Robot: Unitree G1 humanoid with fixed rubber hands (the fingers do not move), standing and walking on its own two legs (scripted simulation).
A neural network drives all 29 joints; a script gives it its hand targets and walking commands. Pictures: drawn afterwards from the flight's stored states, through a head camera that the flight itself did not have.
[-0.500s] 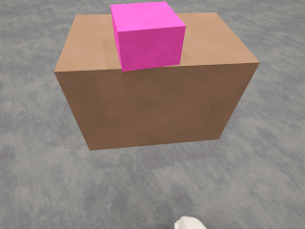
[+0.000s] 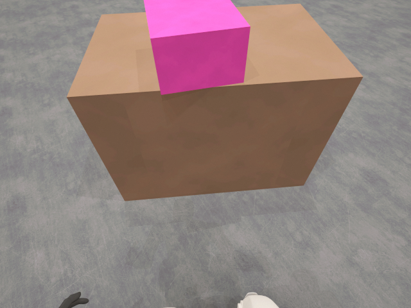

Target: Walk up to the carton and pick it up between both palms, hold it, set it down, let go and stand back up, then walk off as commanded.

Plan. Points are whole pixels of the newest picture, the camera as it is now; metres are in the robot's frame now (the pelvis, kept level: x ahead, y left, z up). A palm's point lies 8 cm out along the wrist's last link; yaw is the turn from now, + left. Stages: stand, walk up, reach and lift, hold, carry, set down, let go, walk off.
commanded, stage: walk up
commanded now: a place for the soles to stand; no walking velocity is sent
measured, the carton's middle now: (193, 40) +0.91 +0.05 +0.06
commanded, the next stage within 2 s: none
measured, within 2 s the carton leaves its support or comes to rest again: neither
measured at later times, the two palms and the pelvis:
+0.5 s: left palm out of the picture +0.12 +0.30 -0.08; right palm out of the picture +0.09 -0.32 -0.10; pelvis +0.02 +0.00 +0.00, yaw +0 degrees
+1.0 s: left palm (49, 289) +0.19 +0.34 -0.10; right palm (337, 239) +0.27 -0.28 -0.08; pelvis +0.16 +0.04 +0.00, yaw +1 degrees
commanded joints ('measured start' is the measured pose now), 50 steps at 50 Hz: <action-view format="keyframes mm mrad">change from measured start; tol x32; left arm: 1 -20 278 85 31 15 -47 13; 50 151 140 40 -45 -3 -78 -4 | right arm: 1 -14 -193 -33 -37 -15 -27 -16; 45 -144 -229 -89 -149 -13 -50 64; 50 251 -367 -146 -50 -23 -76 16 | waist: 1 7 -81 -170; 26 -47 143 -55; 30 147 -303 -75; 46 -5 -127 7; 50 -133 324 -196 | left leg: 1 -74 14 -36 -60 69 33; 16 -29 75 -148 -223 24 80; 19 -106 101 -309 -306 -586 155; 25 288 276 -434 -406 -221 254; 31 -616 -4 -104 390 -108 30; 44 -212 92 13 4 167 14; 48 373 -23 85 -230 237 37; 50 529 315 -558 -450 -135 140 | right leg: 1 208 -224 328 -261 26 -165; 16 107 -103 150 -197 -69 -80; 19 18 -75 198 -135 -579 -83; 24 -306 -31 -36 46 -160 -12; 28 247 26 -35 -251 -140 -43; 31 623 -413 765 -514 -254 -227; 44 245 -268 272 -411 90 -241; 48 44 -123 64 83 317 -126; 50 -274 53 16 512 -261 -26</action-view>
